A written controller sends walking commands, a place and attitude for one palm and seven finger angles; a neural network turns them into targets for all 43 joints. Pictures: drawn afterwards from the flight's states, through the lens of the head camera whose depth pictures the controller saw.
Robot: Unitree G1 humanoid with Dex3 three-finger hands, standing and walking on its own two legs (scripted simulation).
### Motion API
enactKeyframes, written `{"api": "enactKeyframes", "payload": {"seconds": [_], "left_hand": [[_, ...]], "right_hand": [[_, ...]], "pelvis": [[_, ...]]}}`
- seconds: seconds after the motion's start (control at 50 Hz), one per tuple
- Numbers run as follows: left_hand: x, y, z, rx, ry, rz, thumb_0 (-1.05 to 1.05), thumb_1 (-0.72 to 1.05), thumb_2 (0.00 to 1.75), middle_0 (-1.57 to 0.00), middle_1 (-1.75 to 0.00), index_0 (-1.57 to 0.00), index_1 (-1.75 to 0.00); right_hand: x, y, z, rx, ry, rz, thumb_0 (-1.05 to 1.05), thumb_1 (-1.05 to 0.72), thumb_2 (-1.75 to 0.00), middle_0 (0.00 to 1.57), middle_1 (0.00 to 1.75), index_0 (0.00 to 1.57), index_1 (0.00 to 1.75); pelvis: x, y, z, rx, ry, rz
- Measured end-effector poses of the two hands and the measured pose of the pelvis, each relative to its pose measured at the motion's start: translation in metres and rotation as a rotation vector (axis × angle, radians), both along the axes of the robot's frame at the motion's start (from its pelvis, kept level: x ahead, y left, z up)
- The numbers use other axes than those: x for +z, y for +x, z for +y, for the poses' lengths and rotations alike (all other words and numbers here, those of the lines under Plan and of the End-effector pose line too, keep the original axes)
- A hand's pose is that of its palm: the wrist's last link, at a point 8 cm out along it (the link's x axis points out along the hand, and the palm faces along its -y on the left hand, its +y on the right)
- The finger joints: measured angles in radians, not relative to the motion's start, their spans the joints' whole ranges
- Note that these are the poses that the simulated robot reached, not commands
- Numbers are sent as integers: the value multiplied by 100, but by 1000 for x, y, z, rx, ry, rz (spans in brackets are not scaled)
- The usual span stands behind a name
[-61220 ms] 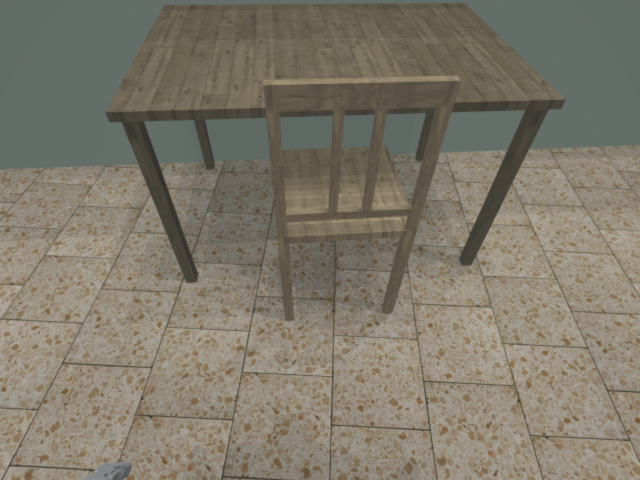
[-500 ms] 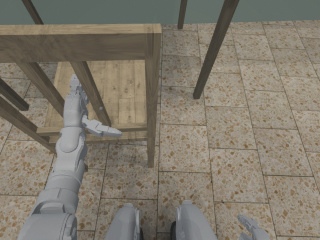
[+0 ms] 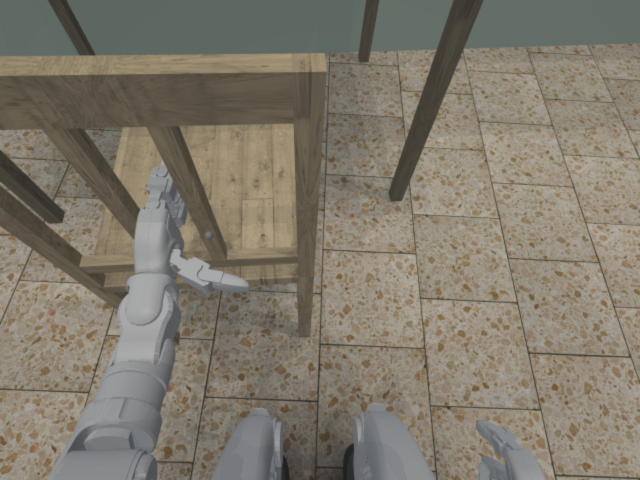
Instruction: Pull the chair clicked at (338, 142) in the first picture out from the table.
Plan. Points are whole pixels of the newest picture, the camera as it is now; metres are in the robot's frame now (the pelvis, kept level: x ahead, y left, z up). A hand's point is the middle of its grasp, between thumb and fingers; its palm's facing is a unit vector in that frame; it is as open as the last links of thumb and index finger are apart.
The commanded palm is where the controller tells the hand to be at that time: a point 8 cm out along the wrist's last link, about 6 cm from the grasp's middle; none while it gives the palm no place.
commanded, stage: hook a spindle and tug to test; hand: left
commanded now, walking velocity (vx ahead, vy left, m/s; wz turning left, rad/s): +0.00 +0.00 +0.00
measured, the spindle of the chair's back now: (123, 207) +0.44 +0.25 +0.03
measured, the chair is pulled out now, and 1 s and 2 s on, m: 0.23 0.24 0.29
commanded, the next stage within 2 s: step backward, pulling the chair out in 1.38 s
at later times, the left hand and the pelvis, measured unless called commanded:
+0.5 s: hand (211, 229) +0.42 +0.14 +0.02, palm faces +0.02 -1.00 -0.04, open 10.5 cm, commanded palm +0.39 +0.18 +0.02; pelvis +0.00 +0.00 +0.00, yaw +0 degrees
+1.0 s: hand (216, 228) +0.42 +0.13 +0.02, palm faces +0.03 -1.00 -0.03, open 5.2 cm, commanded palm +0.38 +0.18 +0.02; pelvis +0.01 +0.00 +0.00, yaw -1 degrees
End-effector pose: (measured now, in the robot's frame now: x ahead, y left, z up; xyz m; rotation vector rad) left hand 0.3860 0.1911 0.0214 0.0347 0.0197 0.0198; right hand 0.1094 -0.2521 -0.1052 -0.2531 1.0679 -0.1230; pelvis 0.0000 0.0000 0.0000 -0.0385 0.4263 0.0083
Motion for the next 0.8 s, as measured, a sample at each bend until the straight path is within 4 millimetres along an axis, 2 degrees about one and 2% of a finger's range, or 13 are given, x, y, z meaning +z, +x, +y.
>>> {"api": "enactKeyframes", "payload": {"seconds": [0.1, 0.24, 0.34, 0.46, 0.54, 0.64, 0.8], "left_hand": [[1, 5, -1, 7, 11, -25, -1, -50, 30, -13, -29, -13, -29], [-1, 9, 0, 0, 13, -9, -1, -49, 31, -23, -61, -23, -62], [0, 7, -1, 0, 8, 2, -1, -39, 35, -32, -88, -31, -88], [1, 7, -1, 5, 6, -14, -1, -15, 45, -42, -119, -41, -119], [-4, 9, -1, 2, 9, -5, 0, 5, 54, -46, -132, -46, -132], [-4, 15, -2, 0, 7, -7, 0, 32, 65, -48, -140, -48, -140], [-3, 18, -6, -10, 8, 2, 1, 71, 82, -50, -144, -50, -144]], "right_hand": [[-3, 0, 0, 14, -6, 3, 1, -90, -89, 20, 30, 20, 30], [-5, -5, 0, -2, 0, 14, 1, -90, -89, 20, 30, 20, 30], [-4, -9, 1, -6, 6, 24, 1, -90, -89, 20, 30, 20, 30], [-4, -11, 1, -6, 1, 27, 1, -90, -89, 20, 30, 20, 30], [-4, -11, 0, -6, -5, 30, 1, -90, -89, 20, 30, 20, 30], [-5, -10, -1, -8, -11, 32, 1, -90, -89, 20, 30, 20, 30], [-5, -10, 2, -16, 0, 40, 1, -90, -89, 20, 30, 20, 30]], "pelvis": [[-3, -3, -1, 5, 0, 0], [-4, -3, -1, 1, -1, 6], [-2, -2, -1, 0, 0, 4], [-2, -1, 0, 0, 0, 5], [-4, -2, 0, 1, -2, 7], [-5, -2, 1, 1, -4, 14], [-3, 1, 3, -3, -3, 18]]}}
